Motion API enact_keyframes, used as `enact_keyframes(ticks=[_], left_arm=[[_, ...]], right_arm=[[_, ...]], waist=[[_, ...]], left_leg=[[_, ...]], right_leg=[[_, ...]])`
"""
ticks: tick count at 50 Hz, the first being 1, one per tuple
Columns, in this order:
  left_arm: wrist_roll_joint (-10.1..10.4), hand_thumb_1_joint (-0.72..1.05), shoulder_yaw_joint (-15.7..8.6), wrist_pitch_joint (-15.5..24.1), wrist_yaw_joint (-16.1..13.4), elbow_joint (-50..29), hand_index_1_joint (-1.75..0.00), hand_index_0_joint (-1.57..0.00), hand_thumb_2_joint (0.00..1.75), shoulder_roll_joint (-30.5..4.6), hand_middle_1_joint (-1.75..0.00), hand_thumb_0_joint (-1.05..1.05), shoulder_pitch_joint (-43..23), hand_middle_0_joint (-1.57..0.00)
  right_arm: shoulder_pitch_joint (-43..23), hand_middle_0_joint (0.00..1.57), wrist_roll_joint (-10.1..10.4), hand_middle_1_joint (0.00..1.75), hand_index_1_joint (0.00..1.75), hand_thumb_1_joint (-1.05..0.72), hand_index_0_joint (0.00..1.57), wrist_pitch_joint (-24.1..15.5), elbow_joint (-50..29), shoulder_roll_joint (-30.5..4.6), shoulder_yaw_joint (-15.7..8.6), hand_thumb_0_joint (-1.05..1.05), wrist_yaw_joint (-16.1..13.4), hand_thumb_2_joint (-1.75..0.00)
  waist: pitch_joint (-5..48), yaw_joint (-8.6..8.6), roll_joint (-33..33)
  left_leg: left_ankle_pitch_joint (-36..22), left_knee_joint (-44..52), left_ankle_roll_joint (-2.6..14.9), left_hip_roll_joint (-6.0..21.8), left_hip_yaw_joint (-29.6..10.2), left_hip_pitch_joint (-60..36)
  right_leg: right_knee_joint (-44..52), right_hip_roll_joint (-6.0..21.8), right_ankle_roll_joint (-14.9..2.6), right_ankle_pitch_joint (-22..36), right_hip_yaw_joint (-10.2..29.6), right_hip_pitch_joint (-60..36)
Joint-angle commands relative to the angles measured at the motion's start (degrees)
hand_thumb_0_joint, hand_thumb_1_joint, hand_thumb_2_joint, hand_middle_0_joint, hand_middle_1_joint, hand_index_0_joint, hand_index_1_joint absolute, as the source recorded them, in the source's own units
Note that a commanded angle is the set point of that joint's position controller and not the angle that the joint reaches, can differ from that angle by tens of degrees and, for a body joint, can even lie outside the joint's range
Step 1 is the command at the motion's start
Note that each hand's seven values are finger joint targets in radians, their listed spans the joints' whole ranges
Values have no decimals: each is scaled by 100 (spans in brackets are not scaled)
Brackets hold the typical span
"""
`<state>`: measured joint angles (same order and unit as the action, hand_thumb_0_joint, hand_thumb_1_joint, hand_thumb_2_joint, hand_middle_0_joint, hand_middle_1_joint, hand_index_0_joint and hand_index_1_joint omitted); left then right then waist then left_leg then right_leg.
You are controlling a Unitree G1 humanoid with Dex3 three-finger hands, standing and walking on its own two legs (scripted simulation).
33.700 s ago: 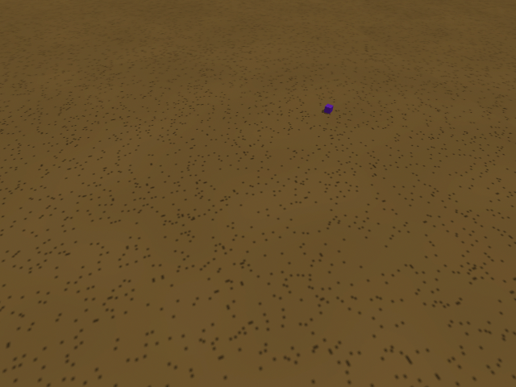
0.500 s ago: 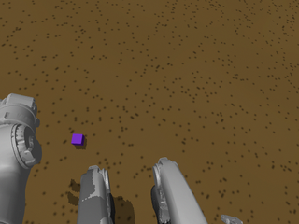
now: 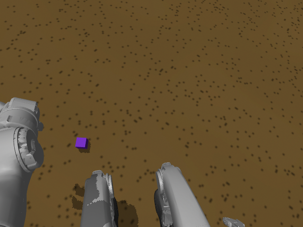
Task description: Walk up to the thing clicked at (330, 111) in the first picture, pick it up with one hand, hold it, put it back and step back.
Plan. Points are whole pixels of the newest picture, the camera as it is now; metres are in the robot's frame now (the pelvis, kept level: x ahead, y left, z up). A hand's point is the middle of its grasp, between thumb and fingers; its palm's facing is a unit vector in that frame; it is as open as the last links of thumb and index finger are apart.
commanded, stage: go down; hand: left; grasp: from above
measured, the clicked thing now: (82, 143) +0.46 +0.27 -0.52
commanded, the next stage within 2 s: approach in 0.10 s
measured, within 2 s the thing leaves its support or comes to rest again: neither
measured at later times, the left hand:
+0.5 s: hand (32, 126) +0.43 +0.31 -0.12, palm faces -0.01 -0.44 -0.90, open 14.3 cm
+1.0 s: hand (77, 136) +0.45 +0.25 -0.36, palm faces -0.01 -0.46 -0.89, open 14.3 cm
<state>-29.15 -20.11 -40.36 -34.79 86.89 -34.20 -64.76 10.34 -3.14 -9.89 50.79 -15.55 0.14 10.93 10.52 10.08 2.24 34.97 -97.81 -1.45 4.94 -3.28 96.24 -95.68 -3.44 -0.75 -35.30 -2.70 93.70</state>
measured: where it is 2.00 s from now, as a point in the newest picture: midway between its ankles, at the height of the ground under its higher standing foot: (139, 224)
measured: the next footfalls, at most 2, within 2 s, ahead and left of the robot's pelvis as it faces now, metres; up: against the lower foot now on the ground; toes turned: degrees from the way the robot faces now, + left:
none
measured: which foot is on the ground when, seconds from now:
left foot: down 0.00-1.00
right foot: down 0.00-1.00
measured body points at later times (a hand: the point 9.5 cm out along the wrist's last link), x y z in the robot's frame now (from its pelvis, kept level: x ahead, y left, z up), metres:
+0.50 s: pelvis -0.01 +0.00 -0.04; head +0.18 +0.03 +0.37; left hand +0.43 +0.32 -0.07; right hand +0.02 -0.27 -0.16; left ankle +0.07 +0.13 -0.51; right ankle +0.07 -0.11 -0.51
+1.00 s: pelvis -0.03 +0.00 -0.19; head +0.25 +0.02 +0.16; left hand +0.45 +0.26 -0.31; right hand -0.06 -0.26 -0.30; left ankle +0.06 +0.13 -0.51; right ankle +0.07 -0.11 -0.51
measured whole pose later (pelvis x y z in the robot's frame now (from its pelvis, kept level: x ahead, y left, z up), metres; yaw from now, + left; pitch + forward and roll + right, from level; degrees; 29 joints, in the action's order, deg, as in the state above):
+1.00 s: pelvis -0.03 +0.00 -0.19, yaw -3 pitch +33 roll -5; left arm -29.0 -28.3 -30.0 -50.5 102.4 -43.0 -79.3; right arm 5.5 -12.6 -11.6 51.2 -18.9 5.9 22.8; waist -5.0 19.6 -0.7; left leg 36.7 -133.2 -1.5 3.7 -7.7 130.2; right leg -130.3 -3.1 -0.1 -37.1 -5.7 126.8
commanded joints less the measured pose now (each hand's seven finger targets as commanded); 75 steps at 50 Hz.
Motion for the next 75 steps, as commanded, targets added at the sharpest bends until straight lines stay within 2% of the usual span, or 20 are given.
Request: enact_keyframes(ticks=[1,3,5,6,7,10,11,18,27,30,35,40,47,51,56,59,63,69,71,75], left_arm=[[-225,-47,282,44,-289,-524,-101,-9,93,-1304,-101,0,-2045,-9],[-188,-48,329,142,-296,-932,-101,-8,94,-1210,-101,0,-2422,-9],[-216,-48,279,112,-326,-486,-102,-8,95,-1300,-102,0,-2107,-8],[-160,-48,372,177,-325,-920,-102,-8,94,-1187,-102,0,-2509,-8],[-128,-49,246,120,-339,-430,-102,-8,95,-1232,-101,0,-2191,-9],[-122,-57,286,144,-334,-693,-108,-4,104,-1192,-104,0,-2367,-8],[-178,-61,204,109,-353,-463,-101,-3,105,-1328,-96,0,-2225,-8],[-332,-60,265,264,-522,69,-104,-4,103,-1094,-100,0,-2197,-8],[-169,-61,52,605,-953,535,-107,-4,104,-812,-103,0,-2422,-8],[-115,-61,-99,740,-1101,473,-107,-4,105,-981,-102,0,-2718,-8],[-313,-61,-401,841,-1439,431,-108,-4,105,-1453,-103,0,-3092,-8],[-275,-61,-627,963,-1750,447,-107,-3,108,-1735,-101,0,-3524,-8],[-139,-61,-605,1058,-1851,964,-105,-3,108,-2042,-100,0,-3541,-8],[-55,-61,-488,1099,-1822,1269,-103,-4,107,-2141,-98,0,-3379,-9],[34,-60,-366,1195,-1919,1376,-102,-5,106,-2332,-97,0,-3260,-9],[372,-59,-401,1257,-2122,1204,-104,-5,103,-2502,-100,0,-3241,-9],[560,-58,-484,1357,-2300,734,-103,-6,102,-2976,-100,0,-3310,-9],[467,-57,-355,1286,-1991,280,-103,-6,106,-3341,-98,0,-3268,-10],[246,-57,-446,1189,-1853,149,-103,-6,111,-3548,-98,0,-3274,-11],[-16,-52,-305,960,-1397,177,-102,-7,104,-3319,-98,0,-2952,-11]], right_arm=[[936,20,32,30,30,-90,20,-94,-69,-1154,-331,0,-39,-90],[988,20,-5,30,30,-90,20,-111,-54,-1087,-331,0,-5,-90],[1010,20,15,30,30,-90,20,-102,-14,-1212,-340,0,-18,-90],[1013,20,-15,30,30,-90,20,-115,-62,-1119,-310,0,3,-90],[983,20,9,30,30,-90,20,-90,-51,-1171,-341,0,-3,-90],[1104,20,3,30,30,-91,20,-70,-105,-1133,-328,0,59,-91],[1086,20,-8,30,30,-90,20,-57,-85,-1195,-327,0,56,-90],[974,20,-94,30,30,-90,20,-62,33,-1178,-324,0,123,-90],[1026,20,-347,30,30,-90,20,-132,-3,-1288,-292,0,385,-90],[1055,20,-441,30,30,-91,20,-139,-2,-1339,-294,0,519,-90],[1084,20,-551,30,30,-91,20,-97,-72,-1498,-289,0,717,-90],[1090,20,-733,30,30,-91,20,-121,0,-1774,-160,0,941,-90],[1098,20,-929,30,30,-91,20,-153,287,-2094,139,0,1200,-90],[1066,20,-977,30,30,-91,20,-175,288,-2181,436,0,1361,-90],[989,20,-1024,30,30,-91,20,-175,184,-2329,682,0,1513,-90],[616,20,-1078,30,30,-92,20,-209,-9,-2568,726,0,1607,-90],[410,20,-1092,30,30,-92,20,-162,-147,-2586,966,0,1705,-90],[215,20,-911,30,30,-92,20,-100,-251,-2635,1117,0,1782,-90],[568,20,-766,30,30,-92,20,-55,-230,-2676,1047,0,1815,-90],[864,20,-528,30,30,-92,20,-12,-348,-2564,918,0,1840,-90]], waist=[[3110,50,999],[3210,101,938],[3164,95,906],[3275,109,1024],[3158,76,849],[3478,54,937],[3444,5,1006],[2898,175,855],[2777,456,809],[3048,494,890],[3534,520,1408],[3636,792,1550],[2926,1266,1187],[2757,1424,1165],[2498,1592,1308],[2238,1650,1446],[2057,1633,1922],[2189,1586,2142],[2581,1523,2247],[2838,1369,2135]], left_leg=[[-1057,1111,96,-159,136,-2685],[-1151,1090,96,-156,96,-2695],[-1134,1102,95,-147,85,-2691],[-1207,1031,109,-177,174,-2672],[-1109,1044,113,-158,134,-2563],[-1542,946,93,-170,170,-2685],[-1491,972,76,-159,152,-2623],[-820,645,126,-161,125,-1911],[-696,-390,129,-165,48,-911],[-641,-784,131,-194,83,-543],[-508,-1201,46,-162,26,-707],[-483,-1745,46,-150,-24,-496],[-204,-2455,184,-249,-43,426],[-367,-2759,218,-247,-90,853],[-609,-2966,221,-230,-229,903],[-638,-3076,235,-259,-348,552],[-522,-3216,272,-261,-370,391],[-686,-3364,251,-264,-248,717],[-897,-3334,228,-209,-310,675],[-934,-3220,194,-178,-379,835]], right_leg=[[1310,-25,-13,1262,-93,-1478],[1248,-25,-14,1394,-121,-1493],[1299,-40,-9,1364,-122,-1446],[1301,-22,-5,1481,-79,-1586],[1290,-41,2,1368,-104,-1584],[1159,-36,-4,1855,-117,-1737],[1132,-41,-19,1780,-123,-1701],[919,-77,-14,1042,-136,-910],[-70,-52,3,945,-188,302],[-407,-23,25,859,-173,481],[-1015,54,6,754,-286,896],[-1463,90,66,855,-478,1108],[-1643,76,205,581,-658,1054],[-1857,35,254,946,-726,843],[-2099,-32,294,1406,-899,599],[-2412,45,320,1465,-1159,599],[-2585,95,230,1454,-1205,617],[-2419,30,297,1775,-1077,386],[-2389,-46,268,2007,-1062,292],[-2440,-136,179,1955,-1112,420]])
